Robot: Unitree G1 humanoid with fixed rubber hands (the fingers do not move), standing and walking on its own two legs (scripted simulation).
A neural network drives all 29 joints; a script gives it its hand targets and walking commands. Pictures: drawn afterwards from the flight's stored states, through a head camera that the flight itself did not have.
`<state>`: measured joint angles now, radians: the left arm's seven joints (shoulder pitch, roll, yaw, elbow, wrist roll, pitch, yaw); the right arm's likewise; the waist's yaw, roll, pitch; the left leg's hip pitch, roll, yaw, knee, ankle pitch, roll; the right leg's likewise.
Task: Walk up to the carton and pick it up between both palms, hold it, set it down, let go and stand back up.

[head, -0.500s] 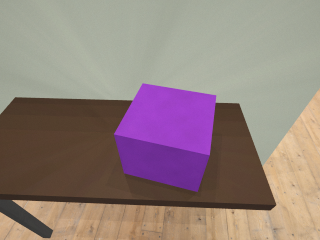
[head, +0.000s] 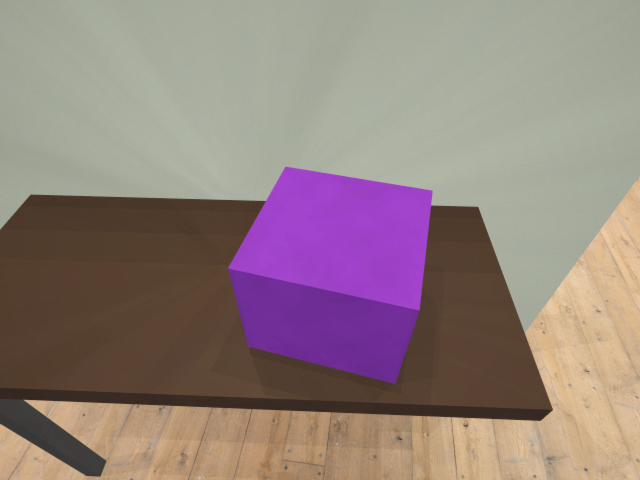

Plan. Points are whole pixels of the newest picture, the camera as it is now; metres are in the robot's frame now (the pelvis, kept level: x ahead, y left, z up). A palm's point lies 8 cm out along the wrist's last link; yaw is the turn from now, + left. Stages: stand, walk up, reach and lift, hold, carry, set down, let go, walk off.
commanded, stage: stand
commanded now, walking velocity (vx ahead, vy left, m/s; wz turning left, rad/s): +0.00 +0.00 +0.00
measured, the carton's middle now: (337, 270) +0.45 -0.01 +0.00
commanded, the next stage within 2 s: none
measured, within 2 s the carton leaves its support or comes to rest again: neither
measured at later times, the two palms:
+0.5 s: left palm out of the picture +0.05 +0.26 -0.12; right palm out of the picture +0.08 -0.26 -0.12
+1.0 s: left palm out of the picture +0.04 +0.26 -0.12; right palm out of the picture +0.06 -0.26 -0.12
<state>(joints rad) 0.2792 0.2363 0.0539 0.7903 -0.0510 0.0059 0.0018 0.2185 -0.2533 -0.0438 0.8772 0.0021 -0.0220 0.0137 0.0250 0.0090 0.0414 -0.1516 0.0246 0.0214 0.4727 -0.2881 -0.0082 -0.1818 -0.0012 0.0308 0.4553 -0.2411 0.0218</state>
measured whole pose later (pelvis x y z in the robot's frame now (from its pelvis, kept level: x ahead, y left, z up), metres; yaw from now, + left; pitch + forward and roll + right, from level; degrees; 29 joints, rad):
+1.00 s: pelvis -0.02 +0.00 +0.00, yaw +0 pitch -3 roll +0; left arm 0.26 0.24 0.05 0.89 -0.05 0.00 0.00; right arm 0.22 -0.25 -0.04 0.93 0.00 -0.02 0.01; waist 0.02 0.01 0.04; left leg -0.15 0.02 0.02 0.46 -0.26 -0.01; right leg -0.19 0.00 0.03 0.46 -0.22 0.02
